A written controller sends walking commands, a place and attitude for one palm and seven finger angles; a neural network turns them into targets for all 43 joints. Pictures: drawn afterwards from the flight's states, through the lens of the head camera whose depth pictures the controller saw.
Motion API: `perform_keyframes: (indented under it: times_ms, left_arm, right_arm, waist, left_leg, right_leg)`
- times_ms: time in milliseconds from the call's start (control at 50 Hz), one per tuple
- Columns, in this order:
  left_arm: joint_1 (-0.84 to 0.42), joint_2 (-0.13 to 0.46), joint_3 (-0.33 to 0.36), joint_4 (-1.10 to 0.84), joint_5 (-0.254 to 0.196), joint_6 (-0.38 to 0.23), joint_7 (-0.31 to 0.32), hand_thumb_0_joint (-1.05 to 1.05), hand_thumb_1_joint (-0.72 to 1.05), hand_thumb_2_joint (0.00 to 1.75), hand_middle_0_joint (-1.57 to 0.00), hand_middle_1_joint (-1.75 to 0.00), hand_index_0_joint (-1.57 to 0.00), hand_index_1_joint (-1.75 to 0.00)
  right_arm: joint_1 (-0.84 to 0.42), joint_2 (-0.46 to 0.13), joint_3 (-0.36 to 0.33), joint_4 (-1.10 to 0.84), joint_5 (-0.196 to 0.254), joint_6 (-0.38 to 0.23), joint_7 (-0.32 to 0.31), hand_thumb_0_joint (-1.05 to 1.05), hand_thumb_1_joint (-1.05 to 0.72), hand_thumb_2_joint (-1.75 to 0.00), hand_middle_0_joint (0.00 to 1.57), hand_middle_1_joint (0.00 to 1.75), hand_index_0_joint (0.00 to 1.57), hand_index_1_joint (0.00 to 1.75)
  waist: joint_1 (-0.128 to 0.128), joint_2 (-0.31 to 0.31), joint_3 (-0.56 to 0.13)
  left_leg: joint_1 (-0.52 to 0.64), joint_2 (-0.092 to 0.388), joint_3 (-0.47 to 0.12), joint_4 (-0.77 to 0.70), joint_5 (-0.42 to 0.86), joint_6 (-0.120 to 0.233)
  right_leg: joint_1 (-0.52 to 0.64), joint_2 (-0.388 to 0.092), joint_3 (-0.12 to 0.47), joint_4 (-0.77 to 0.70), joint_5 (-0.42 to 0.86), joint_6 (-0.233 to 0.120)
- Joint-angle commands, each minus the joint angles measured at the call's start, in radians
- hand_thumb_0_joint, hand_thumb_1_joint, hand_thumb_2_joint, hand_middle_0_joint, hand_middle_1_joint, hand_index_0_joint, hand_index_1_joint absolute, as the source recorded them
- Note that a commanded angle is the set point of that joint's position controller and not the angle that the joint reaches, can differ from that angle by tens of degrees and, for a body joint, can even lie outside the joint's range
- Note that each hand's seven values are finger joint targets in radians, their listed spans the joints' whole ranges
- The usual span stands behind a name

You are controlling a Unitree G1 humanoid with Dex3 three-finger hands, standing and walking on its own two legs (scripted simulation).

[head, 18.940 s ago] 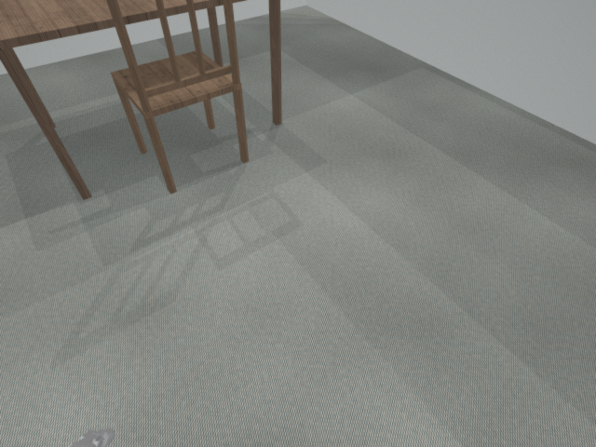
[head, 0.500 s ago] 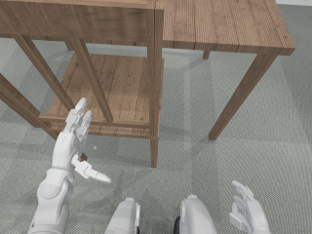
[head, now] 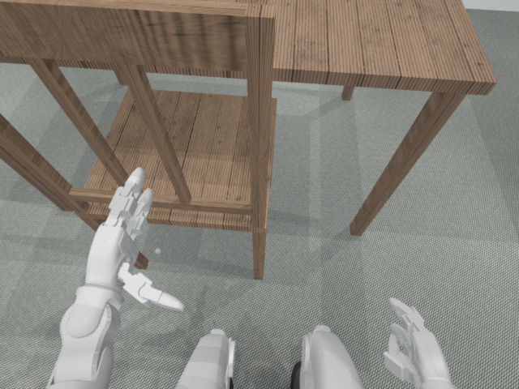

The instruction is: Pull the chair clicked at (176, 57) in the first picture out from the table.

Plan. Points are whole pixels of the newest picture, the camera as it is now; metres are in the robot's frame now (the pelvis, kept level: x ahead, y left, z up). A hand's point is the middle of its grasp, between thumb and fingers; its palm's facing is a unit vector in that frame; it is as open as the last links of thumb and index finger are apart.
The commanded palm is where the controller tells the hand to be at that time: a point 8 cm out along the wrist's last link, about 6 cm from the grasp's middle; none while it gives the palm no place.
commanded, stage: push the fingers through the gap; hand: left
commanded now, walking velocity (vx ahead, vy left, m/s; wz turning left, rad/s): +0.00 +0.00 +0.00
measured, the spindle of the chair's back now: (98, 144) +0.47 +0.29 +0.05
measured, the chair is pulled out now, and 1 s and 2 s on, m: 0.00 0.00 0.00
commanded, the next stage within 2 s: hook a spindle and tug to test in 1.66 s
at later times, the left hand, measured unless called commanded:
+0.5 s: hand (170, 220) +0.35 +0.16 +0.03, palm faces -0.05 -1.00 -0.05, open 17.0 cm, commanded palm +0.33 +0.21 +0.04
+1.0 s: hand (172, 194) +0.39 +0.16 +0.03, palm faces -0.04 -1.00 -0.04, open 17.0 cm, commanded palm +0.37 +0.21 +0.03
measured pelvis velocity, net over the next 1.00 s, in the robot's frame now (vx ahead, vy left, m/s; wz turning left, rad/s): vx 0.00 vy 0.00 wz -0.01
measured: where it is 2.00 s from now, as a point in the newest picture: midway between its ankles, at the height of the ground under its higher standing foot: outside the picture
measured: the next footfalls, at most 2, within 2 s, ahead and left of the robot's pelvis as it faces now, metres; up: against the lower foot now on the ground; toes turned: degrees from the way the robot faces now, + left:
none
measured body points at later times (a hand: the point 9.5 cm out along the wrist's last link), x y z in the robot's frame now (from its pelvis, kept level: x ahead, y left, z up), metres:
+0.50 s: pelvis +0.00 +0.00 +0.00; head +0.12 -0.01 +0.44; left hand +0.34 +0.21 +0.04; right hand +0.16 -0.25 -0.10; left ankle +0.01 +0.12 -0.61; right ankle +0.06 -0.12 -0.61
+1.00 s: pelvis +0.00 +0.00 +0.00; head +0.12 +0.01 +0.44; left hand +0.39 +0.22 +0.04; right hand +0.13 -0.26 -0.11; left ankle +0.01 +0.12 -0.61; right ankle +0.06 -0.12 -0.61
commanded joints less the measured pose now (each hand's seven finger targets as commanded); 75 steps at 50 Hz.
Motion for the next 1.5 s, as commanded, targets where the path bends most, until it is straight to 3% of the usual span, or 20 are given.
perform_keyframes:
  times_ms: [0, 40, 100, 240, 320, 340, 480, 580, 640, 760, 880, 920, 960, 1020, 1060, 1160, 1240, 1300, 1400, 1480]
  left_arm:
    - [-0.183, 0.111, 0.050, -0.209, -0.015, -0.070, 0.000, 0.00, -0.50, 0.30, -0.06, -0.08, -0.06, -0.08]
    - [-0.173, 0.140, 0.077, -0.197, -0.008, -0.070, 0.001, 0.00, -0.50, 0.30, -0.06, -0.08, -0.06, -0.08]
    - [-0.255, 0.114, 0.048, -0.188, -0.006, -0.063, 0.004, 0.00, -0.50, 0.30, -0.06, -0.08, -0.06, -0.08]
    - [-0.308, 0.150, 0.095, -0.120, 0.000, -0.047, 0.013, 0.00, -0.50, 0.30, -0.06, -0.08, -0.06, -0.08]
    - [-0.347, 0.113, 0.061, -0.092, 0.003, -0.044, 0.013, 0.00, -0.50, 0.30, -0.06, -0.08, -0.06, -0.08]
    - [-0.344, 0.133, 0.081, -0.076, 0.005, -0.042, 0.015, 0.00, -0.50, 0.30, -0.06, -0.08, -0.06, -0.08]
    - [-0.435, 0.143, 0.096, -0.016, 0.014, -0.070, 0.026, 0.00, -0.50, 0.30, -0.06, -0.08, -0.06, -0.08]
    - [-0.463, 0.167, 0.128, 0.042, 0.012, -0.086, 0.024, 0.00, -0.50, 0.30, -0.06, -0.08, -0.06, -0.08]
    - [-0.529, 0.168, 0.118, 0.072, 0.016, -0.088, 0.016, 0.00, -0.50, 0.30, -0.06, -0.08, -0.06, -0.08]
    - [-0.600, 0.191, 0.141, 0.116, 0.014, -0.093, 0.012, 0.00, -0.50, 0.30, -0.06, -0.08, -0.06, -0.08]
    - [-0.669, 0.165, 0.114, 0.177, 0.027, -0.100, 0.018, 0.00, -0.50, 0.30, -0.06, -0.08, -0.06, -0.08]
    - [-0.713, 0.182, 0.130, 0.210, 0.032, -0.103, 0.025, 0.00, -0.50, 0.30, -0.06, -0.08, -0.06, -0.08]
    - [-0.741, 0.186, 0.131, 0.203, 0.038, -0.112, 0.032, 0.00, -0.50, 0.30, -0.06, -0.08, -0.06, -0.08]
    - [-0.766, 0.187, 0.135, 0.258, 0.045, -0.116, 0.037, 0.00, -0.50, 0.30, -0.06, -0.08, -0.06, -0.08]
    - [-0.806, 0.233, 0.173, 0.283, 0.051, -0.122, 0.042, 0.00, -0.50, 0.30, -0.06, -0.08, -0.06, -0.08]
    - [-0.864, 0.199, 0.138, 0.318, 0.057, -0.127, 0.036, 0.00, -0.50, 0.30, -0.06, -0.08, -0.06, -0.08]
    - [-0.897, 0.224, 0.161, 0.363, 0.061, -0.124, 0.037, 0.00, -0.50, 0.30, -0.06, -0.08, -0.06, -0.08]
    - [-0.857, 0.220, 0.170, 0.362, 0.059, -0.127, 0.041, 0.00, -0.50, 0.30, -0.06, -0.08, -0.06, -0.08]
    - [-0.859, 0.223, 0.170, 0.374, 0.064, -0.134, 0.049, 0.00, -0.50, 0.30, -0.06, -0.08, -0.06, -0.08]
    - [-0.888, 0.248, 0.188, 0.363, 0.071, -0.154, 0.060, 0.00, -0.50, 0.30, -0.06, -0.08, -0.06, -0.08]
  right_arm:
    - [-0.005, -0.127, -0.051, -0.123, 0.008, -0.053, -0.010, 0.00, -0.90, -0.90, 0.20, 0.30, 0.20, 0.30]
    - [0.000, -0.132, -0.052, -0.124, 0.008, -0.053, -0.011, 0.00, -0.90, -0.90, 0.20, 0.30, 0.20, 0.30]
    - [0.005, -0.129, -0.051, -0.110, 0.008, -0.054, -0.012, 0.00, -0.90, -0.90, 0.20, 0.30, 0.20, 0.30]
    - [0.021, -0.133, -0.053, -0.102, 0.006, -0.047, -0.013, 0.00, -0.90, -0.90, 0.20, 0.30, 0.20, 0.30]
    - [0.029, -0.128, -0.053, -0.097, 0.006, -0.037, -0.006, 0.00, -0.90, -0.90, 0.20, 0.30, 0.20, 0.30]
    - [0.032, -0.132, -0.053, -0.096, 0.007, -0.037, -0.007, 0.00, -0.90, -0.90, 0.20, 0.30, 0.20, 0.30]
    - [0.046, -0.131, -0.057, -0.076, 0.005, -0.025, -0.005, 0.00, -0.90, -0.90, 0.20, 0.30, 0.20, 0.30]
    - [0.050, -0.133, -0.056, -0.070, 0.003, -0.018, -0.005, 0.00, -0.90, -0.90, 0.20, 0.30, 0.20, 0.30]
    - [0.062, -0.140, -0.056, -0.059, 0.005, -0.014, -0.006, 0.00, -0.90, -0.90, 0.20, 0.30, 0.20, 0.30]
    - [0.076, -0.142, -0.056, -0.050, 0.003, -0.004, -0.003, 0.00, -0.90, -0.90, 0.20, 0.30, 0.20, 0.30]
    - [0.086, -0.146, -0.059, -0.043, 0.002, 0.006, 0.003, 0.00, -0.90, -0.90, 0.20, 0.30, 0.20, 0.30]
    - [0.091, -0.150, -0.059, -0.035, 0.001, 0.010, 0.002, 0.00, -0.90, -0.90, 0.20, 0.30, 0.20, 0.30]
    - [0.096, -0.150, -0.059, -0.037, -0.003, 0.011, 0.004, 0.00, -0.90, -0.90, 0.20, 0.30, 0.20, 0.30]
    - [0.100, -0.150, -0.057, -0.029, -0.004, 0.019, 0.007, 0.00, -0.90, -0.90, 0.20, 0.30, 0.20, 0.30]
    - [0.109, -0.154, -0.056, -0.024, -0.007, 0.023, 0.005, 0.00, -0.90, -0.90, 0.20, 0.30, 0.20, 0.30]
    - [0.128, -0.156, -0.058, -0.019, -0.009, 0.032, 0.011, 0.00, -0.90, -0.90, 0.20, 0.30, 0.20, 0.30]
    - [0.149, -0.163, -0.061, -0.011, -0.011, 0.039, 0.015, 0.00, -0.90, -0.90, 0.20, 0.30, 0.20, 0.30]
    - [0.151, -0.162, -0.063, -0.017, -0.012, 0.049, 0.023, 0.00, -0.90, -0.90, 0.20, 0.30, 0.20, 0.30]
    - [0.150, -0.161, -0.062, -0.019, -0.010, 0.064, 0.027, 0.00, -0.90, -0.90, 0.20, 0.30, 0.20, 0.30]
    - [0.152, -0.164, -0.062, -0.017, -0.013, 0.065, 0.025, 0.00, -0.90, -0.90, 0.20, 0.30, 0.20, 0.30]
  waist:
    - [-0.018, 0.006, -0.349]
    - [-0.007, 0.003, -0.364]
    - [-0.029, 0.008, -0.362]
    - [-0.015, 0.002, -0.409]
    - [-0.026, 0.003, -0.403]
    - [-0.022, 0.003, -0.405]
    - [-0.038, -0.018, -0.392]
    - [-0.026, -0.013, -0.403]
    - [-0.046, -0.010, -0.407]
    - [-0.044, 0.013, -0.434]
    - [-0.058, 0.018, -0.420]
    - [-0.069, -0.004, -0.411]
    - [-0.060, 0.040, -0.441]
    - [-0.072, 0.007, -0.427]
    - [-0.068, 0.013, -0.435]
    - [-0.083, 0.032, -0.462]
    - [-0.087, 0.033, -0.469]
    - [-0.071, 0.030, -0.488]
    - [-0.079, -0.001, -0.458]
    - [-0.076, 0.020, -0.456]
  left_leg:
    - [0.108, -0.035, 0.001, -0.192, 0.235, 0.014]
    - [0.111, -0.033, -0.002, -0.197, 0.252, 0.013]
    - [0.123, -0.032, -0.005, -0.191, 0.244, 0.013]
    - [0.125, -0.034, 0.000, -0.194, 0.298, 0.010]
    - [0.133, -0.035, 0.006, -0.203, 0.292, 0.009]
    - [0.131, -0.033, 0.005, -0.201, 0.301, 0.009]
    - [0.119, -0.033, 0.012, -0.201, 0.294, 0.010]
    - [0.107, -0.037, 0.017, -0.206, 0.279, 0.009]
    - [0.111, -0.034, 0.014, -0.204, 0.282, 0.011]
    - [0.128, -0.035, 0.012, -0.207, 0.306, 0.007]
    - [0.140, -0.032, 0.007, -0.213, 0.283, 0.004]
    - [0.122, -0.032, 0.006, -0.211, 0.263, 0.006]
    - [0.147, -0.034, 0.006, -0.214, 0.283, 0.002]
    - [0.122, -0.034, 0.008, -0.209, 0.270, 0.005]
    - [0.110, -0.035, 0.008, -0.207, 0.269, 0.005]
    - [0.149, -0.031, 0.001, -0.206, 0.302, 0.001]
    - [0.142, -0.032, -0.003, -0.205, 0.309, 0.001]
    - [0.161, -0.031, 0.000, -0.211, 0.334, -0.004]
    - [0.128, -0.031, 0.004, -0.214, 0.291, 0.003]
    - [0.139, -0.031, -0.001, -0.219, 0.285, 0.001]
  right_leg:
    - [0.313, 0.038, 0.048, -0.183, 0.138, -0.004]
    - [0.316, 0.041, 0.042, -0.173, 0.149, -0.005]
    - [0.292, 0.039, 0.040, -0.174, 0.145, -0.002]
    - [0.331, 0.039, 0.040, -0.165, 0.208, -0.005]
    - [0.338, 0.037, 0.042, -0.179, 0.214, -0.002]
    - [0.335, 0.039, 0.039, -0.174, 0.220, -0.005]
    - [0.341, 0.037, 0.049, -0.184, 0.231, 0.000]
    - [0.361, 0.037, 0.058, -0.192, 0.213, -0.002]
    - [0.345, 0.039, 0.054, -0.190, 0.218, -0.003]
    - [0.349, 0.039, 0.054, -0.185, 0.248, -0.004]
    - [0.302, 0.042, 0.044, -0.187, 0.212, -0.004]
    - [0.295, 0.042, 0.045, -0.189, 0.196, -0.003]
    - [0.292, 0.041, 0.043, -0.183, 0.208, -0.006]
    - [0.293, 0.042, 0.044, -0.185, 0.204, -0.003]
    - [0.300, 0.042, 0.049, -0.182, 0.205, -0.005]
    - [0.273, 0.047, 0.037, -0.173, 0.228, -0.007]
    - [0.272, 0.049, 0.035, -0.170, 0.235, -0.009]
    - [0.287, 0.049, 0.031, -0.170, 0.254, -0.010]
    - [0.291, 0.052, 0.038, -0.182, 0.226, -0.006]
    - [0.282, 0.052, 0.037, -0.179, 0.214, -0.009]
